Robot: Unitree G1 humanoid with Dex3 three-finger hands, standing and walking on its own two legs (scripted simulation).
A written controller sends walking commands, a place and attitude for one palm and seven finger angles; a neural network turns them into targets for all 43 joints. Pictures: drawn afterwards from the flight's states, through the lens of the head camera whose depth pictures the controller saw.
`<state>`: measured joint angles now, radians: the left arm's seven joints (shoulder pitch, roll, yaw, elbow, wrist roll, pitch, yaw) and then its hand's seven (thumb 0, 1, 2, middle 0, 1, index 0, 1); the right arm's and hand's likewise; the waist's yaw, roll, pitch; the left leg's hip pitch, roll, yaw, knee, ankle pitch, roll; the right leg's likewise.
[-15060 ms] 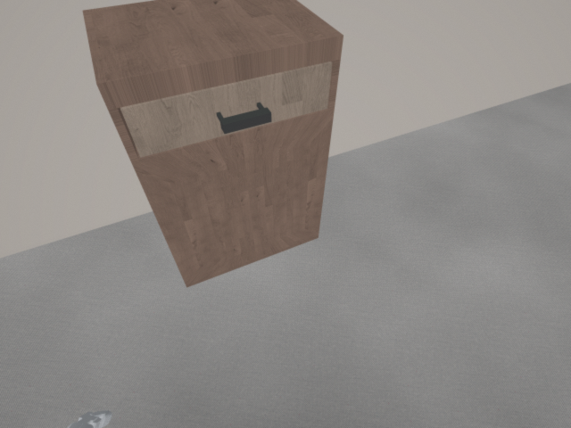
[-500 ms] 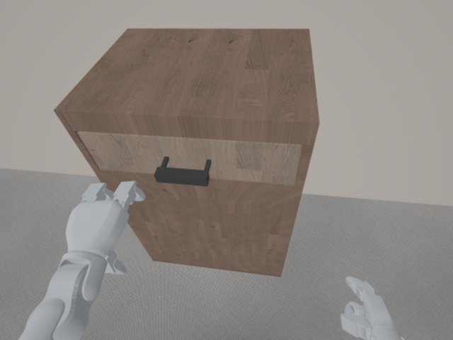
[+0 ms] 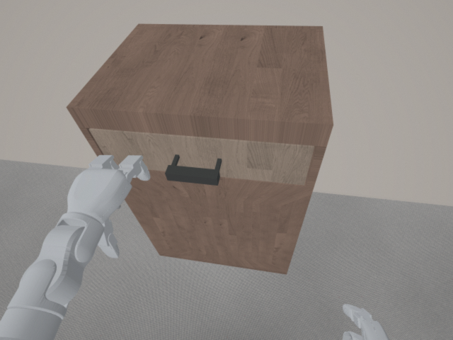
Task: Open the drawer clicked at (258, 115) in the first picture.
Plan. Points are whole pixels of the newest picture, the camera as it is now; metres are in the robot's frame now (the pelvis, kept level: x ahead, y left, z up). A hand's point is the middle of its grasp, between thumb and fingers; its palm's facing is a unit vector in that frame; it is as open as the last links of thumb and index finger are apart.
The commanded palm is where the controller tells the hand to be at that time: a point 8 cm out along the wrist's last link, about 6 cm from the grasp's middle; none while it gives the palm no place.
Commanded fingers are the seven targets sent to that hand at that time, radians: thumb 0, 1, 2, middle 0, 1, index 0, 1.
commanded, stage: raise the hand with hooked fingers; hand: left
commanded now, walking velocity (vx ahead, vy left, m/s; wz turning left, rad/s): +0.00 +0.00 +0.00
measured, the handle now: (195, 167) +0.49 +0.15 -0.04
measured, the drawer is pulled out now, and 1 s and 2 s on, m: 0.00 0.00 0.00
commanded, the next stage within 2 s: move the hooked fingers above the handle in 0.18 s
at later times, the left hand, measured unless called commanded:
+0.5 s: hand (135, 204) +0.31 +0.21 +0.07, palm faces -0.01 -0.06 -1.00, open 13.8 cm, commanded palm +0.30 +0.22 +0.12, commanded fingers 0.00 -0.50 0.30 -0.30 -1.20 -0.30 -1.20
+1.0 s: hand (157, 191) +0.36 +0.19 +0.05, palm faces -0.01 -0.05 -1.00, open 13.8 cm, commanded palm +0.35 +0.20 +0.11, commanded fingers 0.00 -0.50 0.30 -0.30 -1.20 -0.30 -1.20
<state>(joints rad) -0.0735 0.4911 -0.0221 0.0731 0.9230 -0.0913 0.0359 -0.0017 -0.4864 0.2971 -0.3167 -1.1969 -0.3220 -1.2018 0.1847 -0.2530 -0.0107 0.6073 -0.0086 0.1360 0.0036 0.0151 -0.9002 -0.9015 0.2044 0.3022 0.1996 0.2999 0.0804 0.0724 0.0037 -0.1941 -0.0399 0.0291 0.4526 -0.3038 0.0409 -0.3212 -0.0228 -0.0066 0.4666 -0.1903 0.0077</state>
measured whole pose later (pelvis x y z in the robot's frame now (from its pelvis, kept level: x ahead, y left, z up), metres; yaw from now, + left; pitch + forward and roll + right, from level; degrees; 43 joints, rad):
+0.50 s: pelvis +0.00 -0.02 +0.00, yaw +1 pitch +4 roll +1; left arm -0.17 0.46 -0.08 0.19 0.96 -0.09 0.09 0.00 -0.49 0.30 -0.32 -1.20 -0.32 -1.20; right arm 0.14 -0.24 -0.01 0.61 0.00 0.12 -0.02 0.01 -0.90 -0.90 0.20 0.30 0.20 0.30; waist 0.09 0.07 -0.01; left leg -0.23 -0.03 0.01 0.47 -0.30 0.02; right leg -0.36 -0.01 -0.02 0.50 -0.20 -0.01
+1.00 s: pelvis +0.00 -0.02 -0.01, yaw +0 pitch +6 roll +1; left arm -0.32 0.42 -0.12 0.39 1.01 -0.07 0.17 0.00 -0.49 0.30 -0.32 -1.20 -0.32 -1.20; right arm 0.21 -0.26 -0.04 0.64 0.01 0.13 -0.02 0.01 -0.90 -0.90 0.20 0.30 0.20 0.30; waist 0.05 0.06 -0.03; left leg -0.31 -0.03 0.02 0.52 -0.32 0.02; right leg -0.45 -0.01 -0.01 0.56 -0.22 -0.02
